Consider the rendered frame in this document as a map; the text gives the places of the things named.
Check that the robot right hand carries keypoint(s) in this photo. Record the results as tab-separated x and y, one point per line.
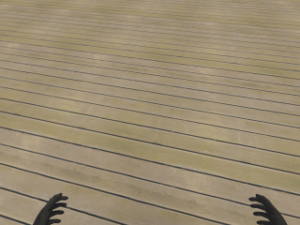
273	215

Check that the robot left hand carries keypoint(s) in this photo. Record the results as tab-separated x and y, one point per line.
43	217

